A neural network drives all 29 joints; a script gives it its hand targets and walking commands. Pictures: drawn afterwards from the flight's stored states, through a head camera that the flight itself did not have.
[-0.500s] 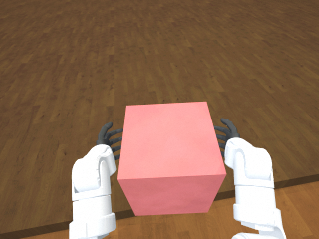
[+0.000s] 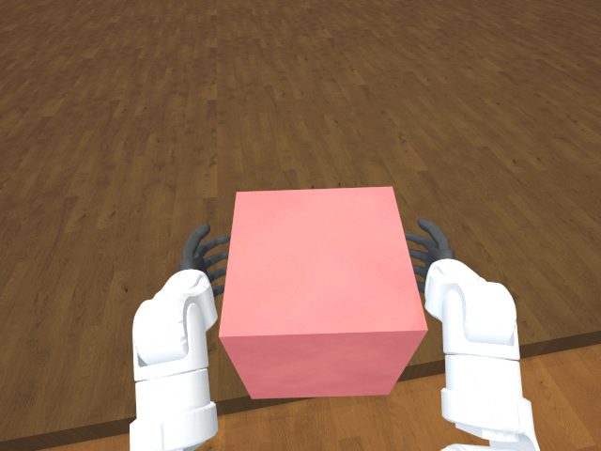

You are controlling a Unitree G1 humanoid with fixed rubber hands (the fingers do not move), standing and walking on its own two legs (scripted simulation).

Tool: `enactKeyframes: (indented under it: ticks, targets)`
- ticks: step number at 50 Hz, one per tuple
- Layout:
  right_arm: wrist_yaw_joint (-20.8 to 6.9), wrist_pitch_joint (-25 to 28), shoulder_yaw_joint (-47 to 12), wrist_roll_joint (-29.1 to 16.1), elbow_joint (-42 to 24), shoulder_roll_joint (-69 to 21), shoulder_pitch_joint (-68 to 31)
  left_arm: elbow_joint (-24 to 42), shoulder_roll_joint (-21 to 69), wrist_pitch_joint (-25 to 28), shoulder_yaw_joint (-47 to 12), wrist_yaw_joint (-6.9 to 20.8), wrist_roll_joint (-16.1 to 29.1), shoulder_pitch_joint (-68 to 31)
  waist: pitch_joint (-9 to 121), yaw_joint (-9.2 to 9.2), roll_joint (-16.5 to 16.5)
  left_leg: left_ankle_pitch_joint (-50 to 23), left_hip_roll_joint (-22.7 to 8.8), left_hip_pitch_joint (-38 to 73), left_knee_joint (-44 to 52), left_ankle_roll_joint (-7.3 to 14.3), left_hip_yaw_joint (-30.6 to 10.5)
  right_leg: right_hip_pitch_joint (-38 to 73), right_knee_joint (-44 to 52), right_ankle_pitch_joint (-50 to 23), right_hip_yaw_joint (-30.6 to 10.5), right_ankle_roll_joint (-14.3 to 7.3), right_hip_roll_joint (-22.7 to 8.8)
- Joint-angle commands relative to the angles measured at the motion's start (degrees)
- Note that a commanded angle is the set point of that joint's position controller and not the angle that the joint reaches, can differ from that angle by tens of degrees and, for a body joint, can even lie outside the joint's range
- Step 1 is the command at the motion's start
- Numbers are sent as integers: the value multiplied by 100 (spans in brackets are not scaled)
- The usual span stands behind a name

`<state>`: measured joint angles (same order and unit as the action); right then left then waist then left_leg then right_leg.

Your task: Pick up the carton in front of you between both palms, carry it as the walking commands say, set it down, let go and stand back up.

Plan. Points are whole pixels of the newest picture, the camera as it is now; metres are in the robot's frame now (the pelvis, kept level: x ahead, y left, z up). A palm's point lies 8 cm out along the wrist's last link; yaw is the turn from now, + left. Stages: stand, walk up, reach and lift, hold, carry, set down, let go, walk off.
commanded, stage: carry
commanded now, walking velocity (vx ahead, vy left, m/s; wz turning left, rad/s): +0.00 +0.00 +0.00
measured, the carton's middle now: (317, 299) +0.34 +0.00 +0.03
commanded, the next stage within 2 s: none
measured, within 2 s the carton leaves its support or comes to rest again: neither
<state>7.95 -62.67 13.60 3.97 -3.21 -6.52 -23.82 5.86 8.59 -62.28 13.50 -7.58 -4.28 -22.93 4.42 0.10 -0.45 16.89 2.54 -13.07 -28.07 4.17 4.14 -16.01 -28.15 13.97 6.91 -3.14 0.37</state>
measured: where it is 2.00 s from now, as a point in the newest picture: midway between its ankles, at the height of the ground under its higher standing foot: (425, 255)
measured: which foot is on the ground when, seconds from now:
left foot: down 0.00-0.88, up 0.90-1.00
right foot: down 0.00-0.48, up 0.50-0.84, down 0.86-1.00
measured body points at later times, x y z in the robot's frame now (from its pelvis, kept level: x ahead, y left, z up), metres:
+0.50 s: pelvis +0.01 -0.01 -0.01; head -0.01 -0.01 +0.44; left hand +0.34 +0.14 +0.13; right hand +0.34 -0.17 +0.12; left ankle -0.02 +0.07 -0.74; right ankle +0.01 -0.08 -0.73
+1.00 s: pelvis +0.24 -0.19 +0.03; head +0.33 -0.20 +0.47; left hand +0.57 -0.02 +0.11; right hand +0.61 -0.32 +0.11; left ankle +0.09 -0.02 -0.50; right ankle +0.26 -0.23 -0.63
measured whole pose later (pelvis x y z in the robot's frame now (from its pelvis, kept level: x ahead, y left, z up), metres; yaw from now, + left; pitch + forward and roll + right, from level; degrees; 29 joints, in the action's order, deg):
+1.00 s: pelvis +0.24 -0.19 +0.03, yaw +1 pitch +6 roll +1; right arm 9.9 -62.9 17.0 -1.6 -11.3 -7.1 -29.0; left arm 16.8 11.2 -62.4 15.0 -10.9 -0.7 -24.2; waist -4.8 3.8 -0.3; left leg 18.9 3.4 -31.8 -91.4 -0.1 -7.6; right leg -38.2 -60.8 28.8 7.0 -6.3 2.2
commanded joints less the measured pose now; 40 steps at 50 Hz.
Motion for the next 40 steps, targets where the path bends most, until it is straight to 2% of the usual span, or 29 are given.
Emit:
enactKeyframes:
  ticks: [1,3,5,8,9,12,13,14,17,18,19,20,21,23,24,25,26,27,28,29,30,33,34,35,36,37,38,39,40]
  targets:
    - [-142,17,-3454,-1095,-217,-4252,-3053,47,4104,-19,-3446,70,1077,-3022,1642,32,150,-2116,-1085,309,184,220,-832,826,256,-1609,-866,-277,-910]
    - [-161,36,-3575,-1136,-323,-4390,-3176,291,4295,35,-3525,81,1128,-3212,1871,16,176,-1924,-1049,370,170,187,-810,1022,228,-1783,-795,-304,-997]
    - [-174,47,-3349,-1169,-286,-4444,-3300,307,4316,24,-3578,78,1110,-3366,1566,-86,-258,-2345,-1114,441,339,106,-862,671,122,-1537,-852,-295,-953]
    - [-154,20,-3394,-1093,-386,-4341,-3278,223,4338,26,-3512,82,1161,-3263,1838,-5,29,-1998,-1079,696,279,222,-712,775,270,-1164,-811,-289,-936]
    - [-139,57,-3480,-1140,-512,-4499,-3465,201,4318,16,-3411,73,1178,-3342,1758,-109,14,-2123,-1102,469,425,110,-886,804,154,-1248,-745,-263,-883]
    - [-174,87,-3642,-1268,-692,-4566,-3660,229,4513,16,-3616,102,1312,-3377,1787,-17,-193,-2489,-1157,675,263,82,-788,663,257,-1061,-790,-288,-810]
    - [-161,16,-3520,-1184,-358,-4317,-3269,191,4376,4,-3666,84,1345,-3479,1658,19,12,-2556,-1131,464,306,56,-889,897,159,-1132,-713,-213,-870]
    - [-162,22,-3628,-1297,-585,-4364,-3384,10,4267,-25,-3361,89,1105,-2825,1887,16,146,-2178,-1104,590,308,107,-824,983,179,-1312,-829,-233,-855]
    - [-128,-6,-3316,-1066,-379,-4287,-3546,233,4138,-34,-3397,22,1032,-3392,1609,-114,-91,-66,-904,361,476,262,-794,544,233,199,-751,-388,-709]
    - [-130,-41,-3351,-1125,-377,-4235,-3496,416,4109,-20,-3476,15,1179,-3543,1430,-37,46,806,-798,105,505,386,-730,426,258,969,-748,-436,-688]
    - [-143,-25,-3435,-1215,-506,-4185,-3629,297,4016,-81,-3449,-2,1169,-3478,1284,-118,-211,1518,-987,126,650,480,-1074,79,140,1284,-732,-468,-574]
    - [-125,-69,-3349,-1240,-624,-4098,-3849,458,4058,-116,-3495,2,1235,-3717,999,-92,-2,1829,-992,-281,903,555,-1184,-47,68,1670,-710,-416,-550]
    - [-120,-61,-3644,-1535,-886,-4396,-4310,716,4147,-109,-3421,13,1286,-3870,1148,-138,-219,2044,-1225,-30,838,694,-1584,-384,-175,1423,-589,-438,-411]
    - [-12,-184,-3411,-1410,-620,-3991,-3940,462,3707,-198,-3281,-112,1289,-3855,878,-239,-356,2577,-1661,334,1259,968,-2259,-1422,-1028,1319,-471,-405,-278]
    - [81,-182,-3273,-1331,-713,-3624,-3844,453,3809,-238,-3391,-147,1410,-3910,925,-192,-729,2310,-1850,564,1525,1147,-2609,-1544,-1640,1186,-161,-340,-183]
    - [117,-218,-3245,-1430,-706,-3694,-3655,698,3645,-237,-3334,-167,1456,-4021,894,-422,-854,2077,-2101,1150,1580,1111,-2969,-2318,-1853,1093,-284,-284,-277]
    - [171,-288,-3287,-1391,-686,-3581,-3820,398,3492,-313,-3083,-195,1311,-3779,779,-351,-697,818,-2204,1262,1463,1377,-3018,-2615,-2298,974,-295,-263,-277]
    - [175,-295,-3205,-1375,-482,-3684,-3616,719,3364,-286,-3249,-236,1356,-3934,1113,-499,-788,-252,-2330,2050,1274,1416,-2925,-3104,-2722,1290,-299,-207,-305]
    - [178,-256,-3377,-1497,-801,-3676,-3975,543,3362,-342,-3144,-246,1306,-3849,1293,-653,-381,-1032,-2466,2330,1120,1595,-3218,-3303,-3061,1381,-338,-185,-232]
    - [202,-332,-3396,-1525,-793,-3652,-3943,376,3280,-337,-3022,-278,1247,-3592,1299,-722,-113,-1501,-2368,2710,1111,1489,-2925,-3825,-3413,1630,-440,-104,-307]
    - [160,-306,-3360,-1706,-944,-3764,-3915,576,3587,-338,-3088,-251,1461,-3750,1563,-785,-341,-2474,-2059,3396,841,1436,-2536,-4194,-4071,1798,-225,-74,-166]
    - [65,-237,-3728,-1935,-1238,-4117,-4213,882,3597,-281,-2916,-259,1333,-3939,1347,-936,-656,-2139,-2231,3838,773,1338,-2754,-5753,-5219,3170,-1054,-23,-594]
    - [45,-268,-3725,-2107,-950,-3955,-4193,346,3455,-316,-2797,-283,1298,-3747,1248,-1057,-393,-2291,-2412,4172,820,1451,-3013,-6424,-5953,3332,-971,-88,-537]
    - [20,-196,-3801,-2134,-1156,-4054,-4207,568,3358,-278,-2756,-326,1122,-3579,1346,-1053,-280,-2063,-2407,4164,770,1531,-2885,-6592,-6721,2965,-810,-117,-501]
    - [-27,-190,-3852,-2232,-1346,-4121,-4433,437,3334,-265,-2676,-308,940,-3335,1311,-1018,-322,-1737,-2318,4304,941,1480,-2631,-6943,-6786,3230,-806,-81,-518]
    - [-40,-205,-3887,-2240,-1163,-4055,-4649,412,3315,-300,-2590,-322,834,-3588,1055,-923,-690,-1503,-2451,4234,1116,1296,-2852,-7331,-7190,3670,-1116,-114,-529]
    - [-86,-242,-3888,-2369,-797,-4156,-4283,456,3085,-306,-2495,-364,811,-3745,844,-937,-300,-2112,-2324,4215,1279,1112,-2774,-7363,-7188,3804,-867,-109,-545]
    - [-67,-142,-3965,-2454,-1116,-4124,-4417,362,3281,-316,-2451,-345,870,-3398,900,-1020,-566,-2780,-2076,3999,1342,855,-2554,-7057,-5927,4180,-919,-200,-865]
    - [-43,-178,-3828,-2281,-1024,-4100,-4424,188,3157,-307,-2539,-321,753,-3410,813,-707,-418,-2857,-1897,2902,1687,660,-1720,-5455,-4390,3424,-677,-185,-967]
